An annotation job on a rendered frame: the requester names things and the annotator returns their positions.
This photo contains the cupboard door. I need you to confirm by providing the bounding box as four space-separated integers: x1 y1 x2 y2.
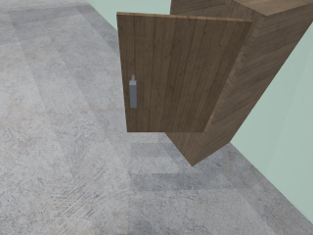
116 12 253 133

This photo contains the handle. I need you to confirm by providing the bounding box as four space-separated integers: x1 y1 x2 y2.
129 74 137 108

